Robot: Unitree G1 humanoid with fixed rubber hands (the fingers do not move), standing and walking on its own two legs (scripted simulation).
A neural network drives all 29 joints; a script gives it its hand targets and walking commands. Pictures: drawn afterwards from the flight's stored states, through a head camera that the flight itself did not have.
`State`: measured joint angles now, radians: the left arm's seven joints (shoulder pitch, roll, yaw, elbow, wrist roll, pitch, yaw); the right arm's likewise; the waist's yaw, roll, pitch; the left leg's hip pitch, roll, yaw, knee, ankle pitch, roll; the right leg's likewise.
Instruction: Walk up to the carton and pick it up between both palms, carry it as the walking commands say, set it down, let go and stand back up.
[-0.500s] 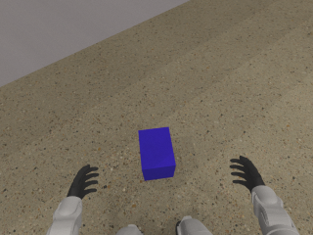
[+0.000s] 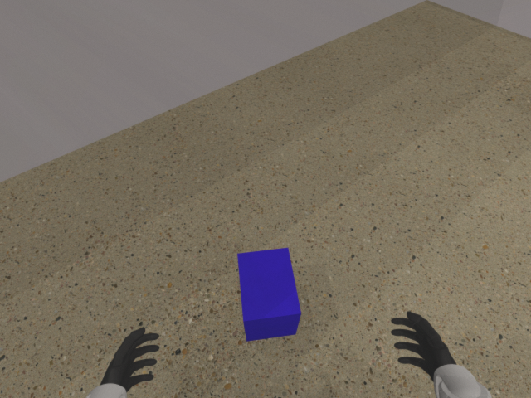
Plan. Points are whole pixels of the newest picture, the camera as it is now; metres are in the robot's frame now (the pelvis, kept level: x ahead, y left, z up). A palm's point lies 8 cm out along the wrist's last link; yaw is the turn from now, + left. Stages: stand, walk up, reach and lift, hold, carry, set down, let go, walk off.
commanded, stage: let go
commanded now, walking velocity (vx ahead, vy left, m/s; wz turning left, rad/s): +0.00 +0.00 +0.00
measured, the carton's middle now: (267, 294) +0.51 -0.01 -0.66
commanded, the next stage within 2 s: stand in 0.10 s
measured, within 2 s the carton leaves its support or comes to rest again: neither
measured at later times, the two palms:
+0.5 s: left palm (105, 358) +0.19 +0.25 -0.06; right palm (449, 355) +0.18 -0.28 -0.08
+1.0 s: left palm (100, 357) +0.19 +0.26 -0.06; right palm (452, 356) +0.18 -0.28 -0.08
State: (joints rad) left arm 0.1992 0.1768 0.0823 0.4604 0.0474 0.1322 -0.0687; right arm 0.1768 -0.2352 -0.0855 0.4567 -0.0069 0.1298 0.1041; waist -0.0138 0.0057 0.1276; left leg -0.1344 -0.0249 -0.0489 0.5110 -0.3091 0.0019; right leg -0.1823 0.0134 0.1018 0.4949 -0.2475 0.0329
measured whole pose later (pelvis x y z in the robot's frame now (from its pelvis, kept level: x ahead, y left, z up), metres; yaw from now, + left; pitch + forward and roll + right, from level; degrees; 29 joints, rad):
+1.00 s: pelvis +0.03 -0.01 +0.00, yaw +0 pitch +0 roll +0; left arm 0.22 0.28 0.07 0.53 0.05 0.02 0.02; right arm 0.19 -0.25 -0.09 0.62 -0.03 0.03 -0.02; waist -0.01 0.01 -0.01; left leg -0.17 -0.02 -0.05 0.51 -0.35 0.00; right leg -0.24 0.03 0.10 0.54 -0.31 0.01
